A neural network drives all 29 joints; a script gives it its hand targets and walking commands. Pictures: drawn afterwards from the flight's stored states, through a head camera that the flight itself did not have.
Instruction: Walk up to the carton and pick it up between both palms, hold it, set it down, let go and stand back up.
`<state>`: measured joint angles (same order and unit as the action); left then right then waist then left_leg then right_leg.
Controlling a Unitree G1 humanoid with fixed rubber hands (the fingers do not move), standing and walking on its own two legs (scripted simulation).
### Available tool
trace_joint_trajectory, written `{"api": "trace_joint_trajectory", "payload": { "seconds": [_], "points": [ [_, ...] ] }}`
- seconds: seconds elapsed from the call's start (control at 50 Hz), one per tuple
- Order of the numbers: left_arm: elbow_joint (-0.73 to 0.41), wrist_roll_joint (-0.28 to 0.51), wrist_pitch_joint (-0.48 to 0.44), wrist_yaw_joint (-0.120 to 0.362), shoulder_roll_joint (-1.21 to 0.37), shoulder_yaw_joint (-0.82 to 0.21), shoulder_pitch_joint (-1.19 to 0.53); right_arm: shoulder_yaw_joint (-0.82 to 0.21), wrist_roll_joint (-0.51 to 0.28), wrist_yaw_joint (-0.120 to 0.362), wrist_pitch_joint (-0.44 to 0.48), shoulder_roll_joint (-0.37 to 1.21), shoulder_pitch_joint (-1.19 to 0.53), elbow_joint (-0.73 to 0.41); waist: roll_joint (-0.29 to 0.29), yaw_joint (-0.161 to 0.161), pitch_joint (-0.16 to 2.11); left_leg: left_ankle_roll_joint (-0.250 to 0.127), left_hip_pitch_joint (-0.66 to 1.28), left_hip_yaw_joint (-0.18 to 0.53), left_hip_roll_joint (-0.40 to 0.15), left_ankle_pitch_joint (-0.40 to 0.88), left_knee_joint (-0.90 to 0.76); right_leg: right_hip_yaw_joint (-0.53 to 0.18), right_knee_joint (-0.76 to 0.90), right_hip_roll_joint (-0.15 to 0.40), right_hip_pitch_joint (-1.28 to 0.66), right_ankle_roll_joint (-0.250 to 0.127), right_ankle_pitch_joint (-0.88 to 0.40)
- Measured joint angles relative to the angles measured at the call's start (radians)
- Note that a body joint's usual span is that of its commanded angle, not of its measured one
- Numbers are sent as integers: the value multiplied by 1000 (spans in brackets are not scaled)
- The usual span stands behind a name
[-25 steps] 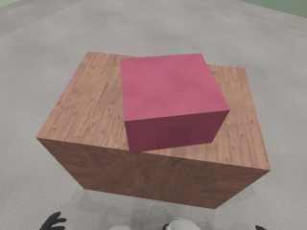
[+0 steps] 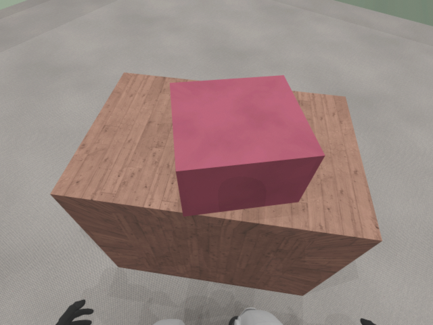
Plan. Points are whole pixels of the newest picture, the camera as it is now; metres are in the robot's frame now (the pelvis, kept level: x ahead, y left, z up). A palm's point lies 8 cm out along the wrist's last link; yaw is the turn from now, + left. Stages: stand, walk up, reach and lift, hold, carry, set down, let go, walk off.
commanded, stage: walk up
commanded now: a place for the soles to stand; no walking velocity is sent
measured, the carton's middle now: (235, 143) +0.51 -0.03 -0.02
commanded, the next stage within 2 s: none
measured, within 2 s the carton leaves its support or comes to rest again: neither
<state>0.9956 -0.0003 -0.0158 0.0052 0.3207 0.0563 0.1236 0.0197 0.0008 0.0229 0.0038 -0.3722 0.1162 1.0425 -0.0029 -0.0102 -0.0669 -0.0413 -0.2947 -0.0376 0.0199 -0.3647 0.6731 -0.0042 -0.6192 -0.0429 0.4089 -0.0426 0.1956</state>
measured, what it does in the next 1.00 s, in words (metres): stands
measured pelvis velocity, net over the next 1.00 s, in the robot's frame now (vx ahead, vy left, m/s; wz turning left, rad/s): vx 0.00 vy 0.00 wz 0.00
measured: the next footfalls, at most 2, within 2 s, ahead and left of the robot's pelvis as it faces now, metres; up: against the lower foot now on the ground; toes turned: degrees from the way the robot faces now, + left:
none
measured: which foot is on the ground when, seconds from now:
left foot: down 0.00-1.00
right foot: down 0.00-1.00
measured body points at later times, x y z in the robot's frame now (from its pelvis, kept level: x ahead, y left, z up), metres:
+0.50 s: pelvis +0.00 +0.00 +0.00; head +0.03 +0.01 +0.45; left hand +0.10 +0.30 -0.13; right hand +0.09 -0.31 -0.12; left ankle +0.00 +0.10 -0.72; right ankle +0.08 -0.10 -0.72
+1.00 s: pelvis +0.00 +0.00 +0.00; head +0.03 +0.00 +0.45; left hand +0.10 +0.30 -0.13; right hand +0.09 -0.31 -0.12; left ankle +0.00 +0.10 -0.72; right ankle +0.08 -0.10 -0.72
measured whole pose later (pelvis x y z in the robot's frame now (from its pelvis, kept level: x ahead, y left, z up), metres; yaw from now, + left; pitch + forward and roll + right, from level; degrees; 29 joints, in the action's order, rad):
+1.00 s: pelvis +0.00 +0.00 +0.00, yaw +0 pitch -1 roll +0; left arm 1.00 0.00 -0.02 0.00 0.32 0.06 0.13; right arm 0.02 0.00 0.02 0.00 -0.37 0.11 1.04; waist 0.00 -0.01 -0.07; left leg -0.04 -0.29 -0.04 0.02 -0.37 0.67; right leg 0.00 -0.61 -0.04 0.40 -0.04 0.19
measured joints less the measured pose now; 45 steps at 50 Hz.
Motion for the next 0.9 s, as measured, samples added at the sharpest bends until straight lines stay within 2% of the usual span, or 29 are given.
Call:
{"api": "trace_joint_trajectory", "payload": {
  "seconds": [0.9],
  "points": [
    [0, 0, 0, -4, 0, 0, 9, 0, 0, -1, 0, 0, -3, -7, 3, 0, 2, 0, 1, 0, 0, -1, -2, 0, 8, 0, -4, 3, -2]
  ]
}}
